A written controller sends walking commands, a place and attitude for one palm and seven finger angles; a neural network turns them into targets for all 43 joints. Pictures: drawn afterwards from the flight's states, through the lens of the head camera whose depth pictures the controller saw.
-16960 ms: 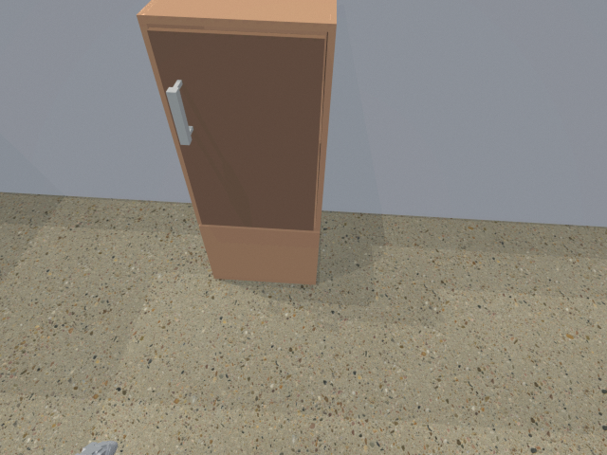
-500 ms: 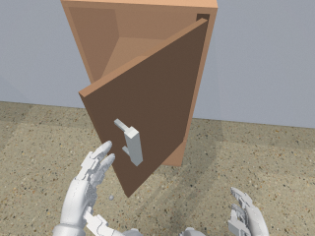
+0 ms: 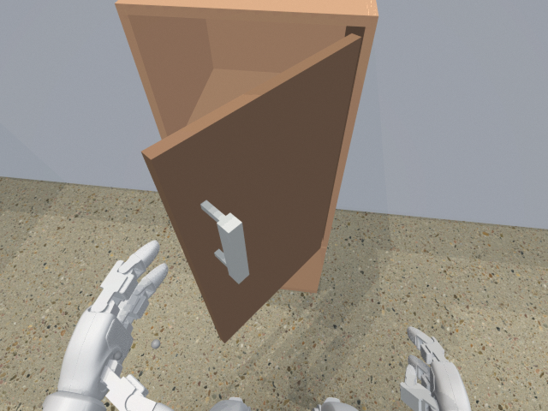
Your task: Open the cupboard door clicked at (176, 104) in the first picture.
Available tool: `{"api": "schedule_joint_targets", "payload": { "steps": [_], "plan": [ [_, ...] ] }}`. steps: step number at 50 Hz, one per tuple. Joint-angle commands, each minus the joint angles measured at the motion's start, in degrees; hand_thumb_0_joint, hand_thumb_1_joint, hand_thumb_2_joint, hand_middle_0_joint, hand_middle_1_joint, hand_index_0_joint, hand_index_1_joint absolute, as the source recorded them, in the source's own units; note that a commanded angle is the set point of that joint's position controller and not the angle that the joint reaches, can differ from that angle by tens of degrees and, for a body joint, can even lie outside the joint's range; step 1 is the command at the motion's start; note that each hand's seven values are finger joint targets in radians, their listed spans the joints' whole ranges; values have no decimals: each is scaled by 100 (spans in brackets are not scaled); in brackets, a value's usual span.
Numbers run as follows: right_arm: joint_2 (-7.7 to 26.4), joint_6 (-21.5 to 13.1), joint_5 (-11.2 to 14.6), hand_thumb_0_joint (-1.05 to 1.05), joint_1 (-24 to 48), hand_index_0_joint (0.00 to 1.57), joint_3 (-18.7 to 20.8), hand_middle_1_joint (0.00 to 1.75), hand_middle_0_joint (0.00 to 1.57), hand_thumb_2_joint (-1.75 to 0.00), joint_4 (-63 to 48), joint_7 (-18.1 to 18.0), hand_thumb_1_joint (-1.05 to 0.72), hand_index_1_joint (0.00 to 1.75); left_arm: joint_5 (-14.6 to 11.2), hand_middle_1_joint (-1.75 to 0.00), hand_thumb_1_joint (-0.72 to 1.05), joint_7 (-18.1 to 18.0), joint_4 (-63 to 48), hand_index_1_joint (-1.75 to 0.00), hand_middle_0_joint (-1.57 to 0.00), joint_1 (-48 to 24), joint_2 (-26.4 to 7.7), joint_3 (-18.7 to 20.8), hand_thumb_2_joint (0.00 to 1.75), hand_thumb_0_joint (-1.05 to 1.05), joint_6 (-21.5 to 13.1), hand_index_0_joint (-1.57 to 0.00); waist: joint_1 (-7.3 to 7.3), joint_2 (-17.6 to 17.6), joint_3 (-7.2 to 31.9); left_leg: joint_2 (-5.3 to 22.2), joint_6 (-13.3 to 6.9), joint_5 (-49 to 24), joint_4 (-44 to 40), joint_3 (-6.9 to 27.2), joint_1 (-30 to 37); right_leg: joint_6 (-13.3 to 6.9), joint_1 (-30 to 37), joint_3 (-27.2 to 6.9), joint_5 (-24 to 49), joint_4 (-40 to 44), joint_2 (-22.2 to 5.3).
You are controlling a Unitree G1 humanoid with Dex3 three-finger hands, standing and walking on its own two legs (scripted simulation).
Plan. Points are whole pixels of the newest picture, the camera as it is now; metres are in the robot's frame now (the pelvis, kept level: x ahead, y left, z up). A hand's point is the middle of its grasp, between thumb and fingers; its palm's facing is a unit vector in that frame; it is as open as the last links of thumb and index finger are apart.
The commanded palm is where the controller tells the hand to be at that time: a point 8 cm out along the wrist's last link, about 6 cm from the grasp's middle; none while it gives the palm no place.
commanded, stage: draw the hand back to the body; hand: left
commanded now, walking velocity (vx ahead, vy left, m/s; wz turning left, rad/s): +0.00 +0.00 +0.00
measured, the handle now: (224, 243) +0.33 +0.09 +0.08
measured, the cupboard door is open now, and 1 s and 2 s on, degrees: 54 54 54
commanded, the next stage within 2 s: step back with the hand held close in 1.42 s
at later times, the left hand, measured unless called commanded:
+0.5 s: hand (72, 319) +0.19 +0.22 +0.15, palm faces +0.16 -0.94 -0.29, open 15.3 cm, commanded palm +0.16 +0.27 +0.17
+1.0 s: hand out of the picture +0.22 +0.28 +0.22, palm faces +0.41 -0.82 -0.41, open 9.6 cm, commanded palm +0.17 +0.32 +0.24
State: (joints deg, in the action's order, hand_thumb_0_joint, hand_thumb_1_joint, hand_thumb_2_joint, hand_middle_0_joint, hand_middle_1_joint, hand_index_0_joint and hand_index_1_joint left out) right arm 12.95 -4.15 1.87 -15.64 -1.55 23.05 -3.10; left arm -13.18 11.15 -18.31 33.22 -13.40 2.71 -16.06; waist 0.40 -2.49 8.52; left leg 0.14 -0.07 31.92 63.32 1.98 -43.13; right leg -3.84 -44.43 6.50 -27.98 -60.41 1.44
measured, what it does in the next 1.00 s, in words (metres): rises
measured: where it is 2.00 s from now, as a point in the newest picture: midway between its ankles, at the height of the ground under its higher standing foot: outside the picture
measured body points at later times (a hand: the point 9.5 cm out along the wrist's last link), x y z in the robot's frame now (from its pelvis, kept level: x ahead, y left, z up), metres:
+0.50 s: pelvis +0.02 +0.02 +0.04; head +0.01 +0.02 +0.49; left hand +0.18 +0.27 +0.17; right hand +0.20 -0.19 -0.02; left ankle +0.00 +0.12 -0.66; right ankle +0.02 -0.08 -0.66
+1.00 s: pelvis +0.03 +0.03 +0.08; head +0.01 +0.01 +0.53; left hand +0.19 +0.32 +0.25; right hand +0.21 -0.19 +0.00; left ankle +0.00 +0.12 -0.66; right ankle +0.02 -0.08 -0.66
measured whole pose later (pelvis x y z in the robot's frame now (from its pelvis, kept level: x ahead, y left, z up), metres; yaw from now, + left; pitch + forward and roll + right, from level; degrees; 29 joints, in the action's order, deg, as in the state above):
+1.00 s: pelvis +0.03 +0.03 +0.08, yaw -1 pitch -3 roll -1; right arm 13.2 -6.7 -0.1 -11.8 -2.5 35.3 -4.5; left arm -3.3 -6.8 -23.7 28.5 -20.1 17.4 -2.9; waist 3.9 -3.4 0.1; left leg -1.4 -2.1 17.5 25.9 -0.7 -5.0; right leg -1.2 -7.3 2.8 -13.9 -24.4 1.0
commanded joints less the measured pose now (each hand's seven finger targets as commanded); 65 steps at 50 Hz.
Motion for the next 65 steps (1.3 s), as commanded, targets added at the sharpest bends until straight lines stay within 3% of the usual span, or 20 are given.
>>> {"api": "schedule_joint_targets", "payload": {
  "steps": [1,2,8,11,12,17,18,19,20,23,27,30,33,37,40,43,47,52,55,65],
  "plan": [
    [575,-381,89,0,428,20,236,30,20,-90,-1029,-62,-90,30,-261,-30,-50,60,-1308,-30,-15,156,-522,577,30,0,-176,-15,-35,154,644,-141,-117,-1302,-1094,-19,252,324,1464,-853,964,1583,-162],
    [586,-388,83,0,450,20,225,30,20,-90,-1009,-77,-90,30,-292,-30,-50,95,-1173,-30,-15,184,-542,613,30,0,-100,-15,-49,329,521,-117,-123,-1297,-1137,17,220,325,1484,-839,893,1635,-149],
    [627,-556,98,0,427,20,206,30,20,-90,-937,-104,-90,30,-392,-30,-50,222,-1342,-30,-15,123,-722,867,30,0,67,-15,2,173,416,-80,-118,-1498,-1463,65,620,273,1609,-602,1076,1708,-76],
    [638,-668,121,0,420,20,188,30,20,-90,-895,-104,-90,30,-439,-30,-50,244,-1610,-30,-15,-12,-754,911,30,0,87,-15,18,-118,432,-77,-95,-1607,-1649,101,953,241,1620,-447,1231,1710,-30],
    [645,-692,118,0,449,20,188,30,20,-90,-872,-99,-90,30,-453,-30,-50,229,-1546,-30,-15,69,-794,988,30,0,141,-15,40,29,442,-67,-105,-1665,-1666,116,949,242,1705,-439,1281,1733,-15],
    [661,-823,151,0,486,20,164,30,20,-90,-780,-78,-90,30,-468,-30,-32,308,-1720,-30,-16,-3,-849,1072,37,0,352,-16,69,-232,368,-53,-60,-1987,-1891,143,1307,226,1846,-304,1663,1789,8],
    [608,-738,26,0,487,20,190,30,20,-90,-810,-235,-90,30,478,-30,-29,-607,-2437,-30,-16,-134,-1694,1260,39,0,544,-16,390,-297,487,62,-89,-2038,-2251,96,1369,140,2177,-658,1608,2081,-139],
    [462,-698,-12,0,404,20,146,30,20,-90,-761,-280,-90,30,571,-30,-26,-1006,-2201,-30,-16,363,-1055,966,40,0,777,-16,232,-267,187,42,-65,-1908,-2365,53,1440,158,2130,-608,1496,2228,-169],
    [458,-633,-13,0,362,20,114,30,20,-90,-674,-271,-90,30,727,-30,-22,-1244,-2068,-30,-16,478,-790,725,42,0,942,-16,184,-256,-82,79,-58,-1876,-2459,77,1492,175,2141,-524,1414,2283,-168],
    [517,-535,-45,0,515,20,110,30,20,-90,-548,-308,-90,30,944,-30,-12,-1642,-2109,-30,-16,285,-1059,939,47,0,1084,-16,181,56,-147,115,-101,-1997,-2679,53,1827,190,2424,-521,1522,2580,-180],
    [555,-555,-91,0,668,20,68,30,20,-90,-353,-349,-90,30,1066,-30,2,-1856,-2020,-30,-17,-59,-1225,1136,52,0,1117,-17,195,-42,-325,116,-107,-2078,-3069,51,2240,184,2782,-515,1579,2922,-195],
    [552,-615,-112,0,722,20,44,30,20,-90,-241,-323,-90,30,1103,-30,13,-1899,-2080,-30,-17,-200,-1158,1120,57,0,1095,-17,218,-267,-341,146,-65,-2403,-3377,104,2587,197,3021,-461,1705,3049,-201],
    [576,-644,-128,0,823,20,53,30,20,-90,-91,-309,-90,30,1102,-30,23,-1934,-1904,-30,-18,-368,-1225,1276,62,0,1091,-18,228,-22,-456,163,-48,-2571,-3605,114,2788,199,3266,-460,1847,3256,-185],
    [604,-688,-154,0,926,20,70,30,20,-90,73,-264,-90,30,1104,-30,37,-1946,-1863,-30,-18,-520,-1361,1532,68,0,1040,-18,303,-291,-415,187,28,-3058,-3883,115,3084,176,3651,-452,2103,3437,-199],
    [590,-673,-169,0,955,20,85,30,20,-90,155,-205,-90,30,1068,-30,48,-1920,-1855,-30,-19,-533,-1382,1695,72,0,1012,-19,324,-239,-441,209,78,-3453,-4013,75,3265,194,3827,-444,2357,3551,-183],
    [598,-614,-170,0,1005,20,119,30,20,-90,232,-186,-90,30,1042,-30,58,-1906,-1682,-30,-19,-599,-1447,1885,76,0,1003,-19,324,-46,-562,224,74,-3565,-4114,30,3360,199,3930,-470,2509,3685,-164],
    [613,-566,-170,0,1084,20,152,30,20,-90,303,-174,-90,30,1021,-30,73,-1911,-1730,-30,-19,-940,-1658,2192,82,0,933,-19,349,-306,-518,180,27,-3434,-4208,-54,3477,184,4098,-526,2557,3851,-168],
    [610,-533,-175,0,1137,20,189,30,20,-90,393,-163,-90,30,972,-30,90,-1915,-1616,-30,-20,-1157,-1821,2488,90,0,881,-20,367,-241,-511,171,-8,-3479,-4274,-100,3603,191,4191,-560,2691,3968,-172],
    [629,-472,-163,0,1152,20,217,30,20,-90,401,-118,-90,30,946,-30,90,-1832,-1361,-30,-20,-1020,-1481,2183,90,0,903,-20,322,-6,-646,173,-68,-3386,-4312,-146,3643,234,4109,-575,2679,4043,-161],
    [564,-527,-185,0,1250,20,230,30,20,-90,451,-154,-90,30,961,-30,90,-1862,-1584,-30,-20,-1116,-1771,2394,90,0,806,-20,380,-186,-443,84,-138,-3281,-4271,-232,3767,236,4261,-690,2853,4149,-192]
  ]
}}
